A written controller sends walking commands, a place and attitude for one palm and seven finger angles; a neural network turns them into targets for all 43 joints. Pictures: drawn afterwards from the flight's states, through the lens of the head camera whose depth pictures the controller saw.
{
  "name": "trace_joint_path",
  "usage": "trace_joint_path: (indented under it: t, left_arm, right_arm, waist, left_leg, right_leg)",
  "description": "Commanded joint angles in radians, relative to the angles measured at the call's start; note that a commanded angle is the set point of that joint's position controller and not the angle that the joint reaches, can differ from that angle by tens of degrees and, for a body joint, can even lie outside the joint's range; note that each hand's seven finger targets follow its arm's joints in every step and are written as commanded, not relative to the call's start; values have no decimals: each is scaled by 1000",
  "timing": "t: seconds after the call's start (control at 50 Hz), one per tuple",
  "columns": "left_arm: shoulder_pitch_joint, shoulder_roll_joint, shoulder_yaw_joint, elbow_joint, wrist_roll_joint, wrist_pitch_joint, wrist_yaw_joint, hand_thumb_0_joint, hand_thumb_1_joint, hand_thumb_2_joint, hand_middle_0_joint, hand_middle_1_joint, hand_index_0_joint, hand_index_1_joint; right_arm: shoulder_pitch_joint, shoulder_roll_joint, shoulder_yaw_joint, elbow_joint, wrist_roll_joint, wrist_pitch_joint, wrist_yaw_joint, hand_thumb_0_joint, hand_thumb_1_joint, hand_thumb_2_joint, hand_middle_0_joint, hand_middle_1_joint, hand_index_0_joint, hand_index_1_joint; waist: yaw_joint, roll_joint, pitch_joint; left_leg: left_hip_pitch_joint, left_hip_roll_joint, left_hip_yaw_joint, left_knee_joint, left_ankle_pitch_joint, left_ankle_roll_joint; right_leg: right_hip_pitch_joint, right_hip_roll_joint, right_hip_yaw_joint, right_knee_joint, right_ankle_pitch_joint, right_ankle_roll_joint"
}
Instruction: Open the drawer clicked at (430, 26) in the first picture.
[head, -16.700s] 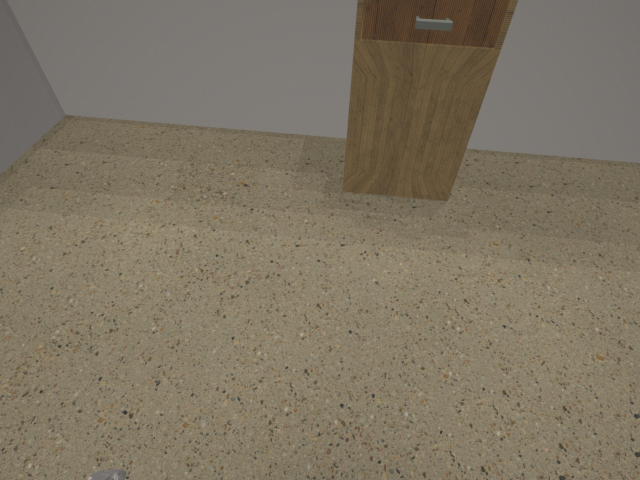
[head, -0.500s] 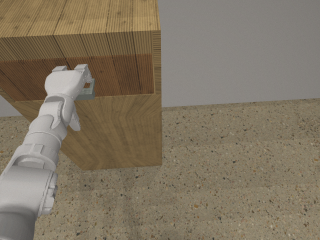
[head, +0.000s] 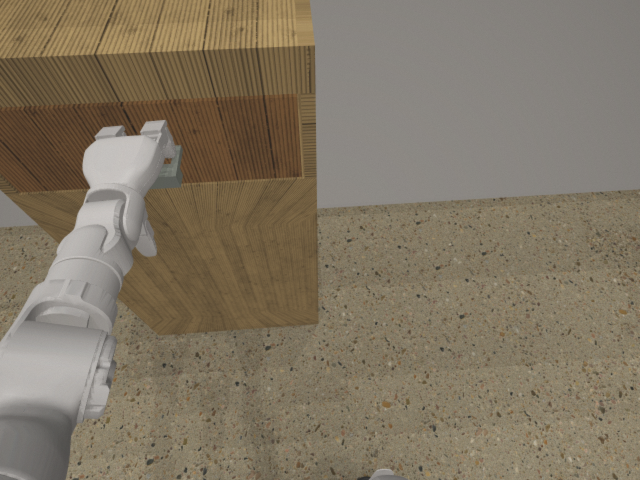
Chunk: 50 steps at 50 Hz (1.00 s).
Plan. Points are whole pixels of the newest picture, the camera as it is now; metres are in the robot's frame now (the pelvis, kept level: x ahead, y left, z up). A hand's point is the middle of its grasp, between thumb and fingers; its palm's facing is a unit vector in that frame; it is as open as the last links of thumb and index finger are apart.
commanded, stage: lower the fingers behind the handle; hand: left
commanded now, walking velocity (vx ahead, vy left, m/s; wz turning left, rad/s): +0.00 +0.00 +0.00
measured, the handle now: (140, 165) +0.54 +0.25 +0.05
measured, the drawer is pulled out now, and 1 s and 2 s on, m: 0.00 0.00 0.06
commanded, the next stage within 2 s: close the thumb around the handle in 0.44 s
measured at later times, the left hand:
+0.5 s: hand (143, 199) +0.49 +0.24 +0.03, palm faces -0.11 -0.01 -0.99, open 13.9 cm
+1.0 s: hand (145, 200) +0.49 +0.24 +0.02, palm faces -0.07 -0.04 -1.00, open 8.2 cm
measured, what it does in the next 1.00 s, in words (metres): stands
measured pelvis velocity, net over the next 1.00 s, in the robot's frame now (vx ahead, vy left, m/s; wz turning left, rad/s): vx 0.01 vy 0.02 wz -0.01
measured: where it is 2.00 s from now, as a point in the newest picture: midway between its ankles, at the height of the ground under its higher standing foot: outside the picture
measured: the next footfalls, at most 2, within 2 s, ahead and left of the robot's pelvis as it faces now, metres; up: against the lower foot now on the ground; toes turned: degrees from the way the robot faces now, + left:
none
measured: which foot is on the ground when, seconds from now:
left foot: down 0.00-1.00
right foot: down 0.00-1.00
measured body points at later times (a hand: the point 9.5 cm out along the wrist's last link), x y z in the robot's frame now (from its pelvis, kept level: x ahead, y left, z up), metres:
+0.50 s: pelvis -0.01 +0.01 -0.01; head +0.10 +0.00 +0.43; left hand +0.49 +0.23 +0.09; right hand -0.01 -0.27 -0.14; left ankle -0.03 +0.11 -0.72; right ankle +0.01 -0.11 -0.72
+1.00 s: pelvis +0.01 +0.02 -0.01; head +0.11 +0.01 +0.43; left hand +0.49 +0.24 +0.08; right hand +0.02 -0.26 -0.14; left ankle -0.03 +0.11 -0.72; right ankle +0.01 -0.11 -0.72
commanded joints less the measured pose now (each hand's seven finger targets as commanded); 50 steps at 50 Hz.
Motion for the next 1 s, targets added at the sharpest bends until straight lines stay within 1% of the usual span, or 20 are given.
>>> trace_joint_path:
  t: [0.0, 0.02, 0.08, 0.1, 0.18, 0.26, 0.4, 0.44, 0.48, 0.52, 0.6, 0.62, 0.64, 0.68, 0.72, 0.78, 0.84, 0.88, 0.92, 0.98]
  left_arm:
    - [-329, 166, -8, -103, 19, -9, 11, 0, -500, 300, -300, -1200, -300, -1200]
    - [-330, 181, 5, -88, 22, -6, 13, 0, -500, 300, -300, -1200, -300, -1200]
    - [-363, 203, 20, -110, 21, 1, 23, 0, -500, 300, -300, -1200, -300, -1200]
    - [-384, 175, -10, -107, 23, 8, 24, 0, -500, 300, -300, -1200, -300, -1200]
    - [-422, 188, -7, -74, 18, 32, 23, 0, -500, 300, -300, -1200, -300, -1200]
    - [-439, 233, 3, -17, 17, 52, 5, 0, -500, 300, -300, -1200, -300, -1200]
    - [-470, 202, -15, -111, 2, -19, -42, 0, -500, 300, -300, -1200, -300, -1200]
    - [-497, 249, 32, -189, 3, -68, -30, 0, -500, 300, -300, -1200, -300, -1200]
    - [-517, 215, 17, -207, 9, -84, -2, 0, -500, 300, -300, -1200, -300, -1200]
    - [-493, 245, 50, -194, 14, -79, 30, 0, -500, 300, -300, -1200, -300, -1200]
    - [-501, 246, 64, -221, 9, -55, 71, 0, -276, 396, -316, -1224, -316, -1224]
    - [-493, 260, 80, -220, 10, -46, 76, 0, -220, 420, -320, -1230, -320, -1230]
    - [-486, 224, 53, -218, 7, -36, 78, 0, -164, 444, -324, -1236, -324, -1236]
    - [-484, 252, 80, -216, 5, -22, 82, 0, -52, 492, -332, -1248, -332, -1248]
    - [-461, 267, 89, -224, 7, -12, 78, 0, 60, 540, -340, -1260, -340, -1260]
    - [-422, 252, 88, -228, 2, -5, 67, 0, 228, 612, -352, -1278, -352, -1278]
    - [-389, 230, 67, -214, 2, -1, 52, 0, 396, 684, -364, -1296, -364, -1296]
    - [-389, 218, 62, -227, -1, -12, 48, 0, 508, 732, -372, -1308, -372, -1308]
    - [-383, 255, 93, -269, 0, -26, 51, 0, 620, 780, -380, -1320, -380, -1320]
    - [-376, 240, 83, -241, 1, -28, 55, 0, 788, 852, -392, -1338, -392, -1338]
  right_arm:
    - [123, -156, -51, -62, -1, -21, -15, 0, -900, -900, 200, 300, 200, 300]
    - [124, -158, -50, -57, 0, -22, -14, 0, -900, -900, 200, 300, 200, 300]
    - [129, -161, -51, -60, -2, -25, -12, 0, -900, -900, 200, 300, 200, 300]
    - [135, -158, -50, -61, -1, -27, -11, 0, -900, -900, 200, 300, 200, 300]
    - [141, -162, -47, -55, 2, -33, -14, 0, -900, -900, 200, 300, 200, 300]
    - [147, -170, -34, -56, 8, -39, -21, 0, -900, -900, 200, 300, 200, 300]
    - [168, -160, -41, -76, 1, -48, -26, 0, -900, -900, 200, 300, 200, 300]
    - [174, -158, -46, -77, -5, -52, -30, 0, -900, -900, 200, 300, 200, 300]
    - [177, -154, -53, -63, -10, -56, -26, 0, -900, -900, 200, 300, 200, 300]
    - [183, -160, -56, -49, -15, -57, -19, 0, -900, -900, 200, 300, 200, 300]
    - [190, -161, -59, -31, -22, -51, -6, 0, -900, -900, 200, 300, 200, 300]
    - [188, -163, -60, -26, -22, -47, -3, 0, -900, -900, 200, 300, 200, 300]
    - [182, -160, -61, -28, -22, -44, 1, 0, -900, -900, 200, 300, 200, 300]
    - [178, -165, -60, -18, -24, -39, 1, 0, -900, -900, 200, 300, 200, 300]
    - [169, -164, -57, -21, -21, -32, 2, 0, -900, -900, 200, 300, 200, 300]
    - [162, -163, -58, -24, -22, -25, 5, 0, -900, -900, 200, 300, 200, 300]
    - [150, -160, -55, -34, -16, -18, 3, 0, -900, -900, 200, 300, 200, 300]
    - [146, -159, -57, -38, -17, -17, 0, 0, -900, -900, 200, 300, 200, 300]
    - [147, -159, -59, -43, -20, -16, 0, 0, -900, -900, 200, 300, 200, 300]
    - [137, -156, -56, -41, -18, -13, -1, 0, -900, -900, 200, 300, 200, 300]
  waist:
    - [-34, -40, -309]
    - [-33, -39, -281]
    - [-32, -26, -325]
    - [-43, -20, -322]
    - [-57, -35, -302]
    - [-66, -52, -274]
    - [-67, 2, -363]
    - [-55, 29, -413]
    - [-66, 37, -407]
    - [-58, 50, -415]
    - [-49, 80, -478]
    - [-44, 69, -477]
    - [-48, 77, -473]
    - [-46, 47, -467]
    - [-31, 69, -465]
    - [-25, 56, -464]
    - [-26, 27, -406]
    - [-29, 23, -418]
    - [-12, 50, -459]
    - [-22, 16, -395]
  left_leg:
    - [119, -40, -25, -29, 318, 23]
    - [106, -38, -28, -28, 300, 22]
    - [115, -40, -33, -18, 305, 23]
    - [117, -39, -34, -19, 294, 23]
    - [95, -40, -35, -17, 250, 26]
    - [45, -43, -36, -17, 191, 29]
    - [106, -37, -49, 14, 253, 28]
    - [130, -36, -58, 29, 288, 27]
    - [154, -29, -72, 35, 315, 24]
    - [160, -26, -76, 42, 326, 20]
    - [203, -25, -79, 51, 445, 12]
    - [208, -22, -81, 53, 474, 9]
    - [218, -23, -78, 51, 477, 9]
    - [217, -20, -80, 46, 507, 10]
    - [221, -20, -77, 39, 530, 7]
    - [244, -15, -75, 38, 598, 5]
    - [214, -16, -70, 19, 553, 8]
    - [232, -16, -67, 21, 560, 11]
    - [252, -16, -67, 25, 596, 9]
    - [208, -20, -61, 19, 553, 10]
  right_leg:
    - [200, 40, 23, -37, 264, -17]
    - [175, 41, 19, -35, 239, -19]
    - [180, 43, 22, -28, 235, -21]
    - [167, 43, 22, -29, 224, -18]
    - [145, 45, 21, -36, 184, -17]
    - [134, 41, 24, -34, 143, -11]
    - [120, 46, 23, -8, 177, -13]
    - [120, 48, 27, 9, 195, -16]
    - [80, 51, 17, 14, 186, -19]
    - [66, 53, 13, 21, 181, -21]
    - [97, 55, 7, 32, 259, -21]
    - [103, 57, 4, 35, 273, -21]
    - [100, 58, 3, 27, 273, -20]
    - [122, 58, 1, 23, 297, -20]
    - [139, 57, 2, 22, 311, -20]
    - [160, 56, 1, 16, 346, -18]
    - [166, 55, -1, 7, 331, -16]
    - [170, 55, 3, 1, 337, -17]
    - [187, 53, 7, 11, 359, -16]
    - [188, 51, 5, 6, 352, -18]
